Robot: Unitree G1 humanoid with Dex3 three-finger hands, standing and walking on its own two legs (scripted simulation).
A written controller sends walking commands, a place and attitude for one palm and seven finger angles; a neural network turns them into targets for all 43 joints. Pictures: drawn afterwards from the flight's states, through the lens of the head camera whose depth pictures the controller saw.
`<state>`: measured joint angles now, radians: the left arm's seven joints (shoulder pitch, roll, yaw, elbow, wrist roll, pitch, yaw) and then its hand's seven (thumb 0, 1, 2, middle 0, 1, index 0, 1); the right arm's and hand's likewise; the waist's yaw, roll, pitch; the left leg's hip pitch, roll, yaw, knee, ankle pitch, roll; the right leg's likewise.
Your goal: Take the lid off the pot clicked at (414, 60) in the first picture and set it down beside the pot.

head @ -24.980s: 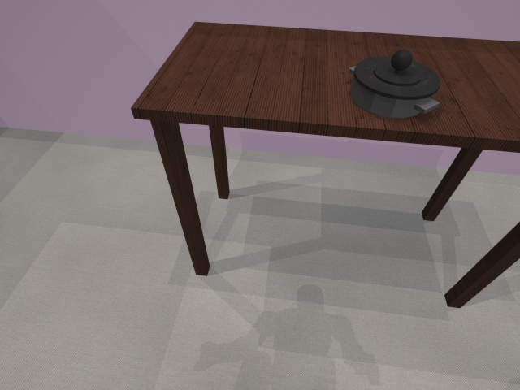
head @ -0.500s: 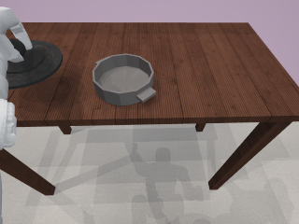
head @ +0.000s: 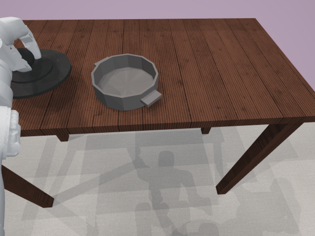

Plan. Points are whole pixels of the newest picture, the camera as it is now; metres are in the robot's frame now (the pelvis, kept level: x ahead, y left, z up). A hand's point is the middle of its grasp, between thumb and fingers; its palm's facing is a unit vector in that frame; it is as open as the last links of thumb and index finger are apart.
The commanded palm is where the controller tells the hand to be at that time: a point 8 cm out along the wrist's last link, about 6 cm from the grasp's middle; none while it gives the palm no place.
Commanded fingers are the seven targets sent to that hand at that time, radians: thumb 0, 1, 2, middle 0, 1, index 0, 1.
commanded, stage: lower the lid onto the table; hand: left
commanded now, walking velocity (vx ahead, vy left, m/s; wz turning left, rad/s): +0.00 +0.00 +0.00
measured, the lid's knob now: (23, 57) +0.51 +0.29 +0.19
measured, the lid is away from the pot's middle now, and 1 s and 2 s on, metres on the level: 0.23 0.24 0.24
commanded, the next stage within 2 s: open the fingers wide in 0.90 s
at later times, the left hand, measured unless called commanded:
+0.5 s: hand (28, 71) +0.48 +0.28 +0.17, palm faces -0.41 -0.15 -0.90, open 7.4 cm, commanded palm +0.50 +0.28 +0.24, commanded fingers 0.00 0.74 0.93 -0.94 -1.10 -0.81 -1.06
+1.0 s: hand (30, 76) +0.49 +0.29 +0.15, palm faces -0.43 -0.18 -0.89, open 7.4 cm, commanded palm +0.49 +0.28 +0.21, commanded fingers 0.00 0.72 0.92 -0.93 -1.09 -0.80 -1.05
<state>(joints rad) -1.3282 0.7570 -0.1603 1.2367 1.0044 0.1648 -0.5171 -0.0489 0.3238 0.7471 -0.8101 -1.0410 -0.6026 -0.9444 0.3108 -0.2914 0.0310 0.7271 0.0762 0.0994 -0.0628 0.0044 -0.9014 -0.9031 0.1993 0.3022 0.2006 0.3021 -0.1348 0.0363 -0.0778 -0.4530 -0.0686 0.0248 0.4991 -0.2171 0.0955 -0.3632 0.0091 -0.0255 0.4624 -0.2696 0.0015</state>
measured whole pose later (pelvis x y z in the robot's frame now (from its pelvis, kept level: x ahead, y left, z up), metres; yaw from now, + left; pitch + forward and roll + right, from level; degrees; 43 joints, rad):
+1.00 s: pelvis +0.01 -0.01 -0.01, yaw -1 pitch +13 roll -2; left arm -1.26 0.79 -0.14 1.30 0.99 0.08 -0.46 -0.03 0.32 0.73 -0.83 -1.06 -0.61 -0.98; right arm 0.34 -0.30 0.03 0.73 0.09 0.14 -0.09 0.00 -0.90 -0.90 0.20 0.30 0.20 0.30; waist -0.15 0.03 -0.09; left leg -0.54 -0.04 0.03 0.59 -0.27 0.09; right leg -0.45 0.03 -0.02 0.53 -0.30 -0.01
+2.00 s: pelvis +0.00 +0.01 -0.01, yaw -1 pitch +13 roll -3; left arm -1.18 0.77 -0.12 1.15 1.00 -0.01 -0.41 0.00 -0.12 0.96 -0.55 -0.55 -0.54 -0.55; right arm 0.34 -0.28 0.02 0.68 0.09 0.21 -0.08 0.00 -0.90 -0.90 0.20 0.30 0.20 0.30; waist -0.14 0.03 -0.09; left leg -0.57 -0.06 0.04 0.62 -0.27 0.11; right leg -0.47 0.02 -0.01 0.55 -0.31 0.01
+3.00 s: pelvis +0.01 +0.00 +0.00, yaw -1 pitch +11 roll -2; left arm -1.32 0.84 -0.16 1.13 1.00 0.07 -0.50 0.00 -0.17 1.00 -0.58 -0.46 -0.57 -0.46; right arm 0.31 -0.28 0.03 0.69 0.10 0.20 -0.07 0.00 -0.90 -0.90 0.20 0.30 0.20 0.30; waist -0.13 0.03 -0.09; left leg -0.50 -0.06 0.03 0.57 -0.26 0.10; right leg -0.39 0.02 -0.02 0.50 -0.29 0.00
